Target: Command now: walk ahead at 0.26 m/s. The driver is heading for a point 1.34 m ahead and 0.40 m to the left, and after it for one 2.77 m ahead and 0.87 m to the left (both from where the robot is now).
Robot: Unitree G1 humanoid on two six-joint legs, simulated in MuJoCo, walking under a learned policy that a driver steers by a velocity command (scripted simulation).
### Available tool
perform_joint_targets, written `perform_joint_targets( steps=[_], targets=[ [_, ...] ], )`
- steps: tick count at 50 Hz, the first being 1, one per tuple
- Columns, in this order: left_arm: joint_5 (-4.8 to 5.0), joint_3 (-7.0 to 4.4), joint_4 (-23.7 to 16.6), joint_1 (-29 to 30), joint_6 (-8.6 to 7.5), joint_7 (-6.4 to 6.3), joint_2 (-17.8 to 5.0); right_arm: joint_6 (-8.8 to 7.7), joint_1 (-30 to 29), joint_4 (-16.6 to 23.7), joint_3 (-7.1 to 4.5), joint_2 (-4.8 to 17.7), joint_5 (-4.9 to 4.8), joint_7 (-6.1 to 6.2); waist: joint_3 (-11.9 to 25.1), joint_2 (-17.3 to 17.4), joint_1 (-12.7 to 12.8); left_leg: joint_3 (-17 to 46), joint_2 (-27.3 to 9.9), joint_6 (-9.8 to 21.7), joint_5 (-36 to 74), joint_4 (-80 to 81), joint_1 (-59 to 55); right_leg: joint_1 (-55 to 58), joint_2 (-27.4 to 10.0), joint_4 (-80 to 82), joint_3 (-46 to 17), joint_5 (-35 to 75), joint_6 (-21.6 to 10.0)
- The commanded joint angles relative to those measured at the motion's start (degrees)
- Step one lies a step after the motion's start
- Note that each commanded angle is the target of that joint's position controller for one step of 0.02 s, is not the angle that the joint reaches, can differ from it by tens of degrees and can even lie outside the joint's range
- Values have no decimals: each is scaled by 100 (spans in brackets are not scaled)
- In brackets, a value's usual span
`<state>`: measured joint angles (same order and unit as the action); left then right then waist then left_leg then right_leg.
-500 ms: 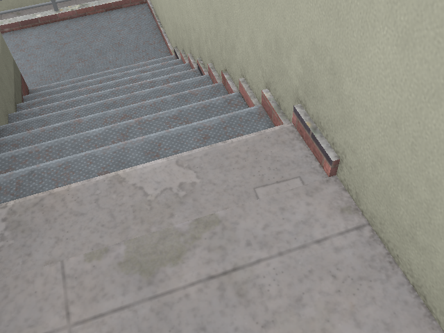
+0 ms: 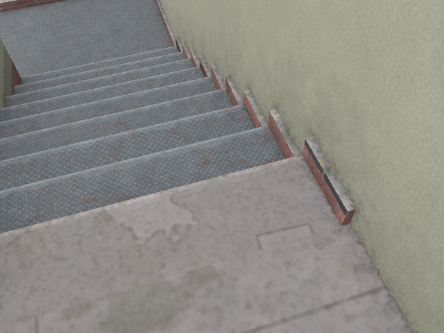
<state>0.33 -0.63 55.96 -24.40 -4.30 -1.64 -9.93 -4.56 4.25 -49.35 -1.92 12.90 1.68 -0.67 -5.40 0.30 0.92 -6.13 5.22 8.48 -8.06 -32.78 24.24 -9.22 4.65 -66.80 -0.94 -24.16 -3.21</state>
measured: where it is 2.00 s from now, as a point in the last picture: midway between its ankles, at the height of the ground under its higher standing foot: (217, 257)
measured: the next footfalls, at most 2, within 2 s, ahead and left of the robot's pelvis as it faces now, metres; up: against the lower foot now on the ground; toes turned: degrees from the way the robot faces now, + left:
right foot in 0.36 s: +0.16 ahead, -0.14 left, +0.00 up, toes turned +1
right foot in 1.12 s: +0.25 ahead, -0.14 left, +0.00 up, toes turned -3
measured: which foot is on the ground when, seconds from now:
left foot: down 0.00-1.00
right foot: up 0.00-0.34, down 0.36-0.90, up 0.92-1.00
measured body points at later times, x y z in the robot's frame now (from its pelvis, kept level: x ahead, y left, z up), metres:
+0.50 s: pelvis +0.11 -0.02 +0.02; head +0.11 -0.03 +0.47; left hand +0.16 +0.20 -0.12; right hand +0.15 -0.25 -0.13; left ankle +0.10 +0.05 -0.72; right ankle +0.12 -0.14 -0.72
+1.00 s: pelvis +0.15 -0.02 +0.02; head +0.14 -0.04 +0.47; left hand +0.15 +0.20 -0.13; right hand +0.13 -0.27 -0.14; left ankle +0.10 +0.05 -0.72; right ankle +0.14 -0.13 -0.70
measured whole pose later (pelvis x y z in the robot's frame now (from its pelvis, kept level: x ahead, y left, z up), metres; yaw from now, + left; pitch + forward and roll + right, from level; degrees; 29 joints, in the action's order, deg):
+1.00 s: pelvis +0.15 -0.02 +0.02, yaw +2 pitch -2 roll +1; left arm -2.1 1.2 62.8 -18.5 -1.2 -1.5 -8.3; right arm -1.2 19.0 -65.3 -2.0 11.6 0.7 1.4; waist 0.4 0.4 -1.8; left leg -1.3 5.8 6.5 -16.7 -21.6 3.8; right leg -14.1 -1.4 -37.0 2.5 -23.0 -3.2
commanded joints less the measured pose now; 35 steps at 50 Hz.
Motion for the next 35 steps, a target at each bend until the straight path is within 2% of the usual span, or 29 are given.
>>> perform_joint_targets(
  steps=[1,2,3,5,7,9,12,14,15,16,17,18,19,20,21,22,23,25,27,32,33,35],
  targets=[
    [-128,-134,-368,-244,106,-45,-601,-151,873,-108,-115,404,-137,-11,658,-210,-145,2535,-2305,1234,3569,1496,-1795,-1729,-456,-1313,-292,186,41],
    [-176,-158,-395,-118,196,-13,-625,-219,887,-154,-50,290,-120,13,498,-238,-28,2164,-2095,1037,3713,1620,-1370,-1512,-564,-908,-343,208,78],
    [-205,-130,-363,-187,303,26,-476,-260,898,-244,-11,277,-108,22,448,-167,104,1773,-1941,897,3812,1742,-959,-1140,-575,-547,-273,216,120],
    [-198,-99,-310,-247,455,44,-216,-362,996,-397,24,391,-48,-12,577,-43,250,1271,-1738,754,4422,1740,-577,-597,-467,177,-107,348,199],
    [-165,-84,-301,-92,530,24,-157,-362,960,-482,63,495,-11,-13,647,219,323,974,-1557,619,4337,1706,-546,-488,-457,1074,17,504,267],
    [-150,-69,-354,349,563,-9,-191,-287,1056,-566,92,553,-14,12,662,476,180,944,-1445,440,3595,1671,-748,-581,-489,1940,133,697,321],
    [-103,-44,-375,843,606,-33,-273,-131,1306,-678,68,663,-35,45,672,582,-102,1238,-1480,371,1515,1817,-840,-578,-517,2572,229,922,394],
    [-105,-16,-376,1048,594,-50,-278,-56,1320,-713,63,641,-42,61,488,534,-187,1509,-1543,404,217,1921,-741,-484,-545,2999,221,887,411],
    [-118,4,-346,1042,569,-63,-248,-30,1250,-713,68,611,-60,72,398,468,-142,1579,-1527,377,-211,1871,-673,-319,-535,3379,234,947,394],
    [-123,42,-264,919,511,-92,-152,17,1191,-713,97,506,-87,85,437,356,-109,1557,-1403,297,-269,1706,-703,-15,-570,3940,180,1258,387],
    [-148,54,-209,814,442,-118,-182,23,1282,-761,122,418,-84,103,421,196,-68,1547,-1280,157,-245,1550,-655,290,-715,4419,11,1416,372],
    [-232,35,-204,668,332,-139,-384,8,1227,-736,145,304,-115,149,508,-20,-14,1468,-1135,-34,177,1293,-549,648,-1166,4614,-415,1936,321],
    [-169,-19,-158,809,266,-131,-713,34,1717,-830,165,117,-208,158,491,-534,-424,1173,-717,-206,71,1317,-638,467,-1489,4475,-835,2590,55],
    [-127,39,-63,832,240,-86,-420,95,1705,-1007,168,145,-159,193,471,-501,-340,1069,-661,-298,-61,1400,-1248,-26,-1432,4482,-711,2594,-36],
    [-105,90,-41,879,206,-62,-247,129,1531,-1013,138,253,-113,222,409,-464,-298,1121,-719,-321,252,1412,-1513,-169,-1256,4437,-520,2573,74],
    [-82,105,6,867,198,-68,-203,150,1411,-1035,116,319,-100,237,445,-480,-242,1140,-763,-302,543,1362,-1648,-153,-1148,4462,-416,2479,158],
    [-68,117,58,803,202,-98,-199,178,1334,-1057,101,357,-100,240,437,-523,-225,1153,-805,-281,748,1309,-1736,-158,-1099,4526,-388,2397,208],
    [-55,130,167,728,213,-137,-170,210,1275,-1128,117,286,-110,239,394,-428,-235,1176,-855,-292,906,1344,-1803,-127,-1090,4580,-377,2383,222],
    [-62,137,243,696,227,-145,-144,238,1235,-1226,135,209,-120,258,352,-276,-230,1173,-852,-331,895,1396,-1837,-92,-1102,4600,-372,2401,216],
    [-68,158,425,645,244,-163,-144,285,1100,-1409,148,160,-121,292,312,-223,-212,1194,-881,-349,940,1475,-1948,-65,-1104,4664,-361,2366,228],
    [-70,175,469,608,222,-148,-169,300,1044,-1388,161,140,-149,299,337,-64,-235,1192,-838,-341,931,1551,-2087,-98,-1137,4703,-371,2396,193],
    [-73,179,535,616,208,-141,-197,312,1020,-1441,171,128,-142,309,306,-127,-233,1204,-859,-331,989,1582,-2147,-102,-1128,4729,-355,2353,198]
  ],
)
